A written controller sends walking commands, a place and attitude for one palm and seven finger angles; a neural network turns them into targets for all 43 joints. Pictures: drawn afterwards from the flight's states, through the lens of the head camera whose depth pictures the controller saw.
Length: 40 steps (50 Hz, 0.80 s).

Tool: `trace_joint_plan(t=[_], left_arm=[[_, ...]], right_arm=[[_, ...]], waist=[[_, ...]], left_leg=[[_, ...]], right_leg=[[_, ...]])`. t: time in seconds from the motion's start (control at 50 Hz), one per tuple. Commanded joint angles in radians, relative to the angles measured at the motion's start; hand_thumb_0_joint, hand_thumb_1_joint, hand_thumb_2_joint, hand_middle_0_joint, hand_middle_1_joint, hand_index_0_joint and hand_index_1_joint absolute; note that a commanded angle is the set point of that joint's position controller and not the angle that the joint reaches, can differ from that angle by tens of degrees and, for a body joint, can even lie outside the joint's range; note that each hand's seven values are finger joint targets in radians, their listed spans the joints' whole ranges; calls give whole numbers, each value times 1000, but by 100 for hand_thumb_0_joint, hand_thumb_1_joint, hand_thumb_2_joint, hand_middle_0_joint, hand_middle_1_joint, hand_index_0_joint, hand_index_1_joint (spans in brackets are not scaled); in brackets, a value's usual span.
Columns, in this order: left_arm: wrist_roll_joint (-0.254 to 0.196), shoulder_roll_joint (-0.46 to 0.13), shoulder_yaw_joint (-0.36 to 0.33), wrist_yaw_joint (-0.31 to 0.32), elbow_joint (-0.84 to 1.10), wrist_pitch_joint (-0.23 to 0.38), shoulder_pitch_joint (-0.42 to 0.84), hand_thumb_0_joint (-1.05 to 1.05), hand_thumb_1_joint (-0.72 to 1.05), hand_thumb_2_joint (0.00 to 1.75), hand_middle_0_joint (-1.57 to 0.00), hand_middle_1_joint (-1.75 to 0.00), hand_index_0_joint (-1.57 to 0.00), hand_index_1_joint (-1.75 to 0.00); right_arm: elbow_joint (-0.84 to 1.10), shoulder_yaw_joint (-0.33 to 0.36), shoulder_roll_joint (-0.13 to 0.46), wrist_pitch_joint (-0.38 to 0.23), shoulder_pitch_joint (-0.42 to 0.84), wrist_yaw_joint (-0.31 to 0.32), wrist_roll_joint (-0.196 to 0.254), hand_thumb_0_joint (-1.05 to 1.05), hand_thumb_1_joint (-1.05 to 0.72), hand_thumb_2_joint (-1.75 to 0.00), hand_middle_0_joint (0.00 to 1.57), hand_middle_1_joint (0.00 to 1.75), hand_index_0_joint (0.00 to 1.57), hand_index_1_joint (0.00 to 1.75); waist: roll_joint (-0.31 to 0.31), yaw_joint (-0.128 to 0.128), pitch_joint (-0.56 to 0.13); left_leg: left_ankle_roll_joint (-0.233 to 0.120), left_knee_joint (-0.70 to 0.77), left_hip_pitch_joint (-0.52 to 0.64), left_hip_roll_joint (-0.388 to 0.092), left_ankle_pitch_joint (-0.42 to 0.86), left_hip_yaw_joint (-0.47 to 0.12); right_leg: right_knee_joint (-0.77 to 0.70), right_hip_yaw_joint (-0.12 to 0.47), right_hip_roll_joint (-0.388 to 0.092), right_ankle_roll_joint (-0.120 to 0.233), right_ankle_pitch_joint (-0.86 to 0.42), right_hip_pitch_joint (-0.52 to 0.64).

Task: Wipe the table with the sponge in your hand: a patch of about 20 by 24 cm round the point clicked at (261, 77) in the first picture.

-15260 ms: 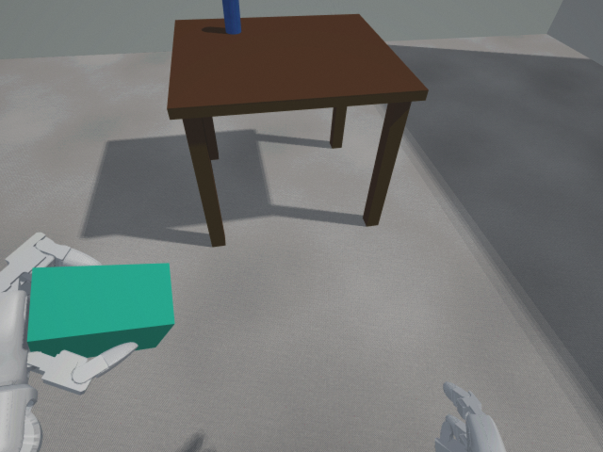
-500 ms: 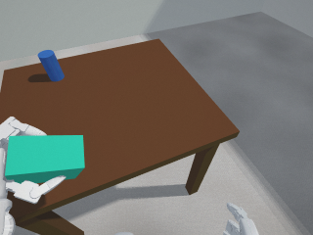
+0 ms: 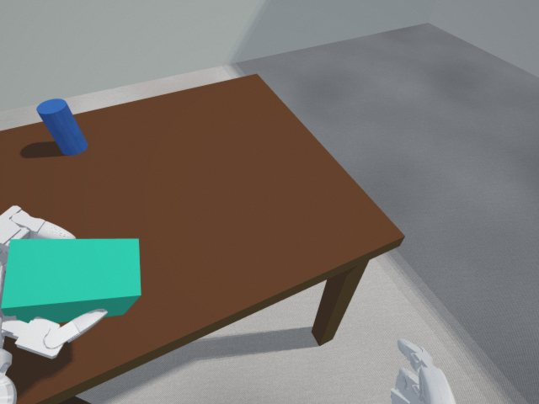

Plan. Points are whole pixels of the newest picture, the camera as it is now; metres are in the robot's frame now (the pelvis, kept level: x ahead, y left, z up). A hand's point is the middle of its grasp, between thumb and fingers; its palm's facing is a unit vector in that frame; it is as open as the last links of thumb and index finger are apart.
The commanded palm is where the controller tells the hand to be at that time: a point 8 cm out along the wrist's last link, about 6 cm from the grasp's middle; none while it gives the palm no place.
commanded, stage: come to a stop and stand still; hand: left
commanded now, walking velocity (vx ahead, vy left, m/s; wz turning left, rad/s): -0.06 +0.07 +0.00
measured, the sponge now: (94, 281) +0.22 +0.22 +0.14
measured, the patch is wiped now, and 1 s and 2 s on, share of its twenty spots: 0.00 0.00 0.00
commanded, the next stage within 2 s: look again from close up in 0.90 s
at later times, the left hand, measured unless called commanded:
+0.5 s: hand (8, 315) +0.17 +0.28 +0.15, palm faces +0.40 -0.84 -0.37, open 10.6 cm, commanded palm +0.13 +0.31 +0.18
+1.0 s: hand out of the picture +0.21 +0.33 +0.17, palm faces +0.46 -0.78 -0.42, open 10.6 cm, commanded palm +0.12 +0.32 +0.18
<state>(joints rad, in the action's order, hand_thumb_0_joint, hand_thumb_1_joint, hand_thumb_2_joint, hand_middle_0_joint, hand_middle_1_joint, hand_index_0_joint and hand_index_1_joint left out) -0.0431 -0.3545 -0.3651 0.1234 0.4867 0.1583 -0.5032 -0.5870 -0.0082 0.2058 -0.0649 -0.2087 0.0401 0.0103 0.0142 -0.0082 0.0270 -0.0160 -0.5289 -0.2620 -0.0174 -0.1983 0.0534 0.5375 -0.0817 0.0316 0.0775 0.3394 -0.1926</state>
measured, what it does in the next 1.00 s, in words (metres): shifts its weight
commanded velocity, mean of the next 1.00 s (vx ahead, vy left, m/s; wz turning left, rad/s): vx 0.00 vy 0.00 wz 0.00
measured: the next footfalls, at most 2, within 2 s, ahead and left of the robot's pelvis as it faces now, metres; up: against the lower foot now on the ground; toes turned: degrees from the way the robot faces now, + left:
none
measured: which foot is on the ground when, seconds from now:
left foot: down 0.00-1.00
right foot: down 0.00-1.00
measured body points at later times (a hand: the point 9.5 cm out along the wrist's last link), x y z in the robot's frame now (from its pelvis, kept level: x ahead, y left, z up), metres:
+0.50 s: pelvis -0.03 +0.03 +0.01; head -0.03 +0.03 +0.46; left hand +0.14 +0.32 +0.17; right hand +0.15 -0.20 -0.07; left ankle +0.01 +0.13 -0.73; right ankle -0.03 -0.06 -0.73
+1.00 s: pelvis -0.04 +0.04 +0.01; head +0.00 +0.06 +0.45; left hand +0.18 +0.37 +0.19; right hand +0.14 -0.18 -0.07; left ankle +0.01 +0.13 -0.73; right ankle -0.03 -0.06 -0.73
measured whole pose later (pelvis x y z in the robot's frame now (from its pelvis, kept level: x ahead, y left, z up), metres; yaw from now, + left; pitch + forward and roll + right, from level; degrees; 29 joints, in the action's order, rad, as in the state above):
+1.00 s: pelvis -0.04 +0.04 +0.01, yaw +0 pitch +1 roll -2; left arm -0.03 -0.45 -0.44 0.10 0.30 0.20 -0.24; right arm -0.60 -0.02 0.21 -0.14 -0.20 0.02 0.01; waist 0.01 -0.05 0.07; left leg -0.04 -0.46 -0.31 -0.01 -0.17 0.06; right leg 0.39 -0.08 0.03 0.02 0.20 -0.21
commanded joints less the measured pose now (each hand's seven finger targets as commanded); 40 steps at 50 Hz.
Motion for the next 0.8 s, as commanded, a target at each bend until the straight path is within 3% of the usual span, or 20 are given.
trace_joint_plan(t=[0.0,0.02,0.06,0.1,0.12,0.14,0.18,0.24,0.28,0.34,0.48,0.52,0.54,0.62,0.64,0.7,0.78], left_arm=[[-3,-168,-79,14,207,61,158,0,10,130,-120,-160,-120,-160],[-5,-189,-97,17,223,54,147,0,10,130,-120,-160,-120,-160],[-3,-197,-98,20,276,57,159,0,10,130,-120,-160,-120,-160],[-9,-198,-105,23,285,58,131,0,10,130,-120,-160,-120,-160],[-14,-223,-134,27,296,58,100,0,10,130,-120,-160,-120,-160],[-18,-193,-116,26,287,59,66,0,10,130,-120,-160,-120,-160],[-25,-196,-127,25,275,55,17,0,10,130,-120,-160,-120,-160],[-29,-180,-120,22,240,47,-16,0,10,130,-120,-160,-120,-160],[-31,-178,-118,20,210,38,3,0,10,130,-120,-160,-120,-160],[-29,-159,-82,19,193,27,37,0,10,130,-120,-160,-120,-160],[-2,-156,-28,34,247,22,189,0,10,130,-120,-160,-120,-160],[3,-190,-57,42,276,26,200,0,10,130,-120,-160,-120,-160],[3,-166,-42,41,260,28,189,0,10,130,-120,-160,-120,-160],[2,-185,-80,43,248,30,120,0,10,130,-120,-160,-120,-160],[1,-165,-68,42,244,32,108,0,10,130,-120,-160,-120,-160],[-4,-151,-70,37,210,26,80,0,10,130,-120,-160,-120,-160],[-5,-143,-60,35,205,22,76,0,10,130,-120,-160,-120,-160]], right_arm=[[163,57,125,-43,115,17,7,0,-90,-90,20,30,20,30],[164,53,114,-48,127,21,6,0,-90,-90,20,30,20,30],[163,37,101,-47,123,17,2,0,-90,-90,20,30,20,30],[159,41,101,-46,117,13,2,0,-90,-90,20,30,20,30],[158,43,101,-47,120,15,2,0,-90,-90,20,30,20,30],[161,40,101,-44,111,14,-1,0,-90,-90,20,30,20,30],[170,39,100,-37,108,13,-2,0,-90,-90,20,30,20,30],[172,34,100,-30,102,20,-3,0,-90,-90,20,30,20,30],[173,33,103,-32,95,26,-3,0,-90,-90,20,30,20,30],[168,29,108,-40,98,37,-4,0,-90,-90,20,30,20,30],[161,25,116,-71,108,47,-10,0,-90,-90,20,30,20,30],[154,28,115,-80,112,51,-11,0,-90,-90,20,30,20,30],[155,23,112,-80,104,50,-13,0,-90,-90,20,30,20,30],[157,28,113,-84,98,45,-13,0,-90,-90,20,30,20,30],[158,24,108,-80,91,44,-12,0,-90,-90,20,30,20,30],[164,25,110,-76,80,40,-9,0,-90,-90,20,30,20,30],[164,25,112,-73,86,41,-6,0,-90,-90,20,30,20,30]], waist=[[-34,-4,-171],[-43,1,-133],[-48,8,-149],[-19,10,-175],[-37,9,-177],[-59,9,-186],[-108,6,-181],[-107,7,-157],[-64,9,-147],[-50,11,-134],[-98,8,-83],[-117,7,-87],[-113,7,-84],[-150,3,-101],[-150,2,-106],[-93,3,-100],[-74,5,-115]], left_leg=[[-84,67,137,-142,339,-137],[-78,48,110,-124,344,-134],[-48,1,70,-83,362,-97],[-24,-30,63,-53,318,-73],[-23,-13,83,-53,319,-73],[-21,7,83,-60,324,-79],[-18,47,77,-78,313,-101],[-18,102,44,-101,231,-130],[-14,118,19,-100,158,-135],[-13,149,36,-99,96,-139],[-15,223,-6,-90,-136,-160],[-13,234,-9,-89,-156,-166],[-13,247,-22,-90,-166,-172],[-8,272,-37,-93,-189,-183],[-8,285,-53,-97,-199,-189],[-5,275,-67,-93,-176,-183],[-3,254,-33,-92,-112,-165]], right_leg=[[-35,128,-112,-92,-365,0],[-79,131,-112,-88,-429,7],[-100,138,-139,-66,-582,81],[-118,160,-168,-47,-627,115],[-117,152,-166,-42,-617,103],[-113,134,-159,-38,-564,109],[-127,135,-139,-44,-485,100],[-156,121,-116,-53,-372,90],[-184,127,-116,-57,-337,91],[-209,123,-112,-62,-292,67],[-262,128,-98,-62,-114,46],[-266,127,-96,-60,-106,56],[-257,112,-91,-61,-102,69],[-245,106,-81,-59,-113,99],[-233,97,-75,-61,-119,120],[-241,97,-74,-63,-138,123],[-249,96,-79,-65,-177,115]])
